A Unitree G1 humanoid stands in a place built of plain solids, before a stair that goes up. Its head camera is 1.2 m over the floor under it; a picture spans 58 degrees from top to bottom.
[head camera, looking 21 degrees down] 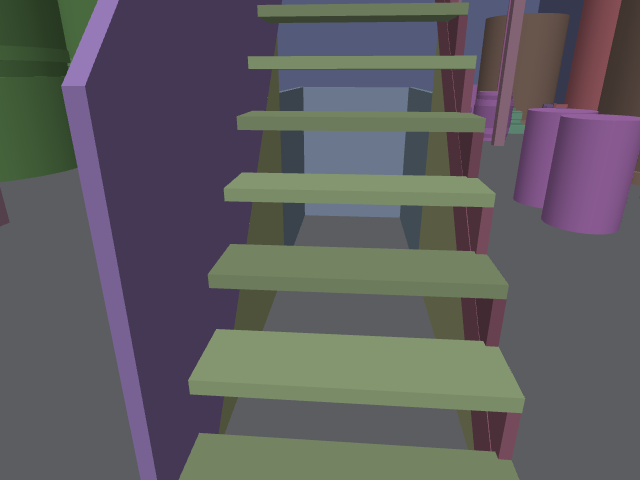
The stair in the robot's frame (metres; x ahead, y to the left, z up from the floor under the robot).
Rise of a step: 0.21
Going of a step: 0.23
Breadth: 0.93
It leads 5 degrees to the right of straight ahead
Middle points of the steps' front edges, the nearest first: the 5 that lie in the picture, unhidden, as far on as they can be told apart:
0.93 -0.06 0.42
1.15 -0.08 0.63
1.38 -0.10 0.84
1.60 -0.12 1.06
1.83 -0.14 1.27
